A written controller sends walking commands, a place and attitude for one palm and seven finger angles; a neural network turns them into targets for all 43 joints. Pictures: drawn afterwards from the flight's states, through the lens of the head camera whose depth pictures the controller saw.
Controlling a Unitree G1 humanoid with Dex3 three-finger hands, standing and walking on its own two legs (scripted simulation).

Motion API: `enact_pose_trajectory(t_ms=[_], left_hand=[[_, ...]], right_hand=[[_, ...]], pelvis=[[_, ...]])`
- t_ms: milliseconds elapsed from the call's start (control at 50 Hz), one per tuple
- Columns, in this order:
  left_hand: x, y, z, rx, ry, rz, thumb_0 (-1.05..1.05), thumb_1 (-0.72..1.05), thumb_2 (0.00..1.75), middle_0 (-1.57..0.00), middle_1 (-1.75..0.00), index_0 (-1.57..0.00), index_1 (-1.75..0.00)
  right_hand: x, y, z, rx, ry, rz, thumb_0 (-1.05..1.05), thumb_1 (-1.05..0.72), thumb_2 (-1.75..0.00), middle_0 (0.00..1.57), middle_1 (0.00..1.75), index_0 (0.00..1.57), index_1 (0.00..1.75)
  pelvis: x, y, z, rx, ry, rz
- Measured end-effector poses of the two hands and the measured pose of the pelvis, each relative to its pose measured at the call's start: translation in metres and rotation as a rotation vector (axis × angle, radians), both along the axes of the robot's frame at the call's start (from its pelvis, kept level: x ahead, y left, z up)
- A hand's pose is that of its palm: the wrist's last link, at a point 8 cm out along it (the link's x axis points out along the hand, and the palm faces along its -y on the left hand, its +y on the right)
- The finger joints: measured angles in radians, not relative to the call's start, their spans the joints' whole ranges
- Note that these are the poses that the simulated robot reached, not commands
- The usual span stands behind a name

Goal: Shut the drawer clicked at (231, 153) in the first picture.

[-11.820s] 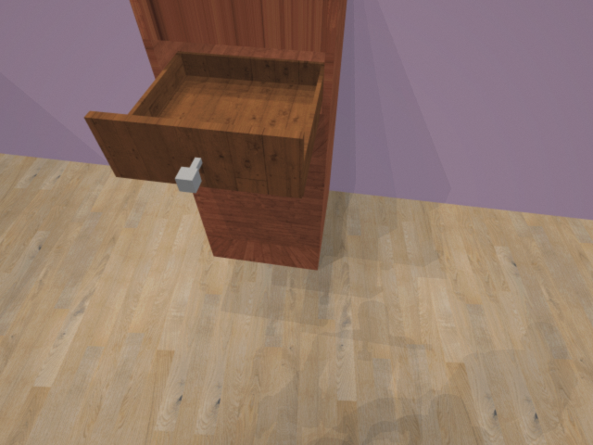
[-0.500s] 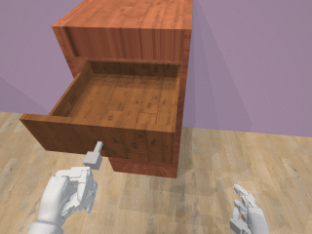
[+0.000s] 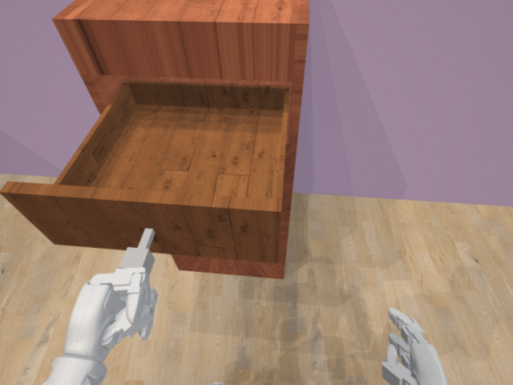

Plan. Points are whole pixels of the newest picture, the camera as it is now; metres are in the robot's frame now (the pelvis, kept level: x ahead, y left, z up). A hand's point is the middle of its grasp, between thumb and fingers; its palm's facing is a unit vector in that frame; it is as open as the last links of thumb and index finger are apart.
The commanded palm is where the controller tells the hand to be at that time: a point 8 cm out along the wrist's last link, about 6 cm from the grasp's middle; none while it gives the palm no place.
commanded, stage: bring the fist close to the handle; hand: left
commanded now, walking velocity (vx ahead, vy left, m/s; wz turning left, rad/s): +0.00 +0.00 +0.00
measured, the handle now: (142, 252) +0.29 +0.18 +0.08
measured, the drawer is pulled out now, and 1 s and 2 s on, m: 0.30 0.23 0.11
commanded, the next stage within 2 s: push the drawer shut in 0.22 s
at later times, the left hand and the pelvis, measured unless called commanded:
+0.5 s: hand (142, 307) +0.21 +0.16 +0.08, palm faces -0.06 -1.00 -0.07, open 3.0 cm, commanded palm +0.20 +0.22 +0.08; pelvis +0.00 +0.00 +0.00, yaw +0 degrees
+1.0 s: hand (157, 263) +0.27 +0.16 +0.08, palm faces -0.08 -1.00 -0.05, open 3.0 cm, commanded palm +0.26 +0.21 +0.08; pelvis -0.01 +0.00 +0.01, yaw +0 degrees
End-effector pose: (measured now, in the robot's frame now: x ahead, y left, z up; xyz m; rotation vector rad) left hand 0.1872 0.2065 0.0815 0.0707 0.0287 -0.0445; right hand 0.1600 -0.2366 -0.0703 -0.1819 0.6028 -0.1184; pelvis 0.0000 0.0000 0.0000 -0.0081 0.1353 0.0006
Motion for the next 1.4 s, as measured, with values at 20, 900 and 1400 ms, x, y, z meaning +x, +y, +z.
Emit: enact_pose_trajectory(t_ms=[20, 900, 1400], left_hand=[[0.0, 0.0, 0.001, 0.001, -0.002, 0.001, 0.02, 0.9, 0.91, -1.4, -1.6, -1.4, -1.6], [0.056, 0.008, -0.003, -0.017, -0.026, -0.04, -0.02, 0.79, 0.9, -1.4, -1.6, -1.4, -1.6], [0.109, -0.003, -0.002, -0.019, -0.036, -0.021, 0.0, 0.84, 0.92, -1.4, -1.6, -1.4, -1.6]], right_hand=[[0.0, 0.001, 0.0, 0.002, 0.001, -0.001, 0.01, -0.91, -0.9, 0.2, 0.3, 0.2, 0.3], [-0.016, 0.004, -0.003, -0.008, 0.07, 0.0, 0.01, -0.9, -0.9, 0.2, 0.3, 0.2, 0.3], [-0.037, -0.003, -0.012, -0.003, 0.179, -0.035, 0.01, -0.91, -0.9, 0.2, 0.3, 0.2, 0.3]], pelvis=[[0.0, 0.0, 0.0, 0.0, 0.0, 0.0], [-0.01, 0.004, 0.004, -0.003, -0.006, 0.0], [-0.01, 0.004, 0.008, 0.005, -0.001, -0.013]])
